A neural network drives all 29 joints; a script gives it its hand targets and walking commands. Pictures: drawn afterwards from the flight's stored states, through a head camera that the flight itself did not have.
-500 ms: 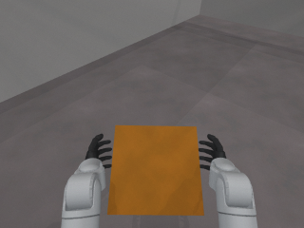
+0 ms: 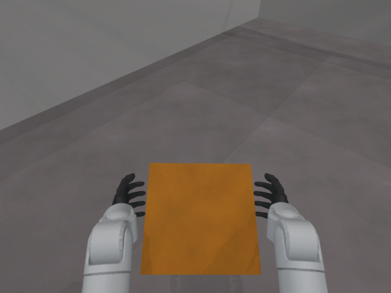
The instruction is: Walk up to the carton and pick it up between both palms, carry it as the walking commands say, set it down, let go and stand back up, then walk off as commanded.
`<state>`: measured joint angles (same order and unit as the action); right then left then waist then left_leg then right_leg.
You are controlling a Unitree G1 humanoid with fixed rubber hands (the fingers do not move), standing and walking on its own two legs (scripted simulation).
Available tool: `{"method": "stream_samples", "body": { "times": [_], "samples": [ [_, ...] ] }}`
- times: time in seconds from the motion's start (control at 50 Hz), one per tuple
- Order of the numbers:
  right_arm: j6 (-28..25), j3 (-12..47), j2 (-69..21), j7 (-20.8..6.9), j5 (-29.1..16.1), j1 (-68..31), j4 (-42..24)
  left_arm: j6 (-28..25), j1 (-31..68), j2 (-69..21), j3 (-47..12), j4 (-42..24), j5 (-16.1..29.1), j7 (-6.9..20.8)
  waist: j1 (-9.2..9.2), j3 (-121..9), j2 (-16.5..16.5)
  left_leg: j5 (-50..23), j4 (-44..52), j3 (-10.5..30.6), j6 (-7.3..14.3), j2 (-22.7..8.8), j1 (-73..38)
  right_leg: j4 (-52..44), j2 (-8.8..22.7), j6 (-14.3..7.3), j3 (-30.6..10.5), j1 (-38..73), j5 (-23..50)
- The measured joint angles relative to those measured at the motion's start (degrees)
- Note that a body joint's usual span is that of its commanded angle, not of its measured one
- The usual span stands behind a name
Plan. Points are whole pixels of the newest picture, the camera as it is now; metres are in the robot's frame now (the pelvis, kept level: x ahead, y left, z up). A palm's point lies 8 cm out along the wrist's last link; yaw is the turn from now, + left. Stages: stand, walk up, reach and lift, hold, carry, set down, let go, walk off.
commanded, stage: carry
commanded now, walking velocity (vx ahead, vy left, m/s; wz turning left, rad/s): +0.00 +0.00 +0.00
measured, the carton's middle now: (199, 218) +0.32 +0.00 -0.03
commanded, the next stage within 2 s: none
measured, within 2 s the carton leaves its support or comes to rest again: neither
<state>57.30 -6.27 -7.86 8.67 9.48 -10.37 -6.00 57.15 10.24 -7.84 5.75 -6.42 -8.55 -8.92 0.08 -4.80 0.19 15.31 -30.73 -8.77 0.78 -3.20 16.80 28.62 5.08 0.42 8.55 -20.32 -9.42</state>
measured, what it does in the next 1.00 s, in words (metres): stands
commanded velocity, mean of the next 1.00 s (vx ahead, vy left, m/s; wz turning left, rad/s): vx -0.03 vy -0.02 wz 0.00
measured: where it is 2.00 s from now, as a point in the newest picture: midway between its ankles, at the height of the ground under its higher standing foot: outside the picture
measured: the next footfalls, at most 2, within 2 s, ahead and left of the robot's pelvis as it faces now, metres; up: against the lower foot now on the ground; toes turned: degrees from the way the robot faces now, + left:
none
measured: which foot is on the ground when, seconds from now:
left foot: down 0.00-1.00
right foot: down 0.00-1.00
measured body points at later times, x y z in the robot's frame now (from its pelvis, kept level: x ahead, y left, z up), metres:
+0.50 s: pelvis -0.02 -0.02 +0.00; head -0.05 -0.02 +0.45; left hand +0.25 +0.13 +0.07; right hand +0.25 -0.18 +0.07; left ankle +0.01 +0.11 -0.73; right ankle +0.06 -0.13 -0.73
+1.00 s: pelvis -0.03 -0.01 +0.00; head -0.04 -0.01 +0.45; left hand +0.26 +0.14 +0.06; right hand +0.26 -0.17 +0.06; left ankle +0.01 +0.11 -0.73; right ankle +0.06 -0.13 -0.73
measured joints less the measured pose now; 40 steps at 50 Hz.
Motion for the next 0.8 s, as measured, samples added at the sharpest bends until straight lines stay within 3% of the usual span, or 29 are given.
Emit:
{"method": "stream_samples", "body": {
  "times": [0.14, 0.26, 0.34, 0.42, 0.52, 0.64, 0.8],
  "samples": [
    [-2.7, -0.7, -0.1, -0.6, 0.6, -0.6, 2.8, -2.6, 0.4, -0.1, 0.7, 2.7, -0.5, 0.7, 0.04, 0.1, -0.1, -0.2, -0.2, 0.1, 0.0, 0.0, 0.5, -0.1, 0.0, -0.1, 0.1, -0.3, 0.3],
    [3.7, 3.3, 0.4, 3.0, -3.9, 3.7, -15.2, 3.9, -3.5, 0.4, -2.7, -15.4, 3.9, -3.2, 0.23, 2.2, 0.2, 0.2, -2.4, 0.2, -0.2, -0.6, 2.5, 1.9, -0.2, -0.3, 0.1, -2.3, -0.1],
    [8.7, 4.1, 0.5, 3.4, -3.9, 4.6, -18.9, 8.9, -4.3, 0.4, -3.1, -19.0, 4.1, -3.4, 0.49, 1.4, 0.0, 1.0, -4.3, 0.5, -0.6, -1.4, 3.0, 3.2, -0.9, -1.1, 0.3, -2.6, -0.7],
    [11.1, 3.6, 0.4, 2.7, -2.8, 4.0, -15.1, 11.3, -3.8, 0.4, -2.6, -15.2, 2.8, -2.5, 0.31, 0.0, -0.4, 0.1, -3.2, 0.6, -1.1, -1.9, 2.6, 1.7, -1.5, -1.6, 0.5, -2.0, 0.3],
    [8.6, 1.2, 0.1, 1.4, -1.1, 1.0, -5.8, 8.3, -0.8, 0.1, -1.0, -5.4, 1.0, -1.3, -0.29, -0.8, -0.6, -1.8, -1.4, 0.5, -1.5, -2.0, 3.0, -0.3, -1.9, -2.0, 0.6, -2.2, 2.2],
    [6.3, 0.8, 0.1, 1.6, -1.6, 0.5, -6.7, 5.6, -0.4, 0.0, -0.9, -5.8, 1.3, -1.3, -1.04, 0.0, -0.7, -3.0, -0.3, 0.6, -1.4, -2.0, 3.8, -1.9, -2.0, -2.1, 0.6, -2.9, 3.9],
    [3.5, 0.2, -0.1, 0.9, -1.1, -0.7, -2.7, 3.0, 0.2, -0.1, 0.2, -2.4, 0.4, -0.5, -0.98, -0.4, -0.5, -3.6, 0.0, 0.6, -1.2, -1.6, 4.2, -2.1, -1.8, -1.9, 0.5, -3.2, 4.1]
  ]
}}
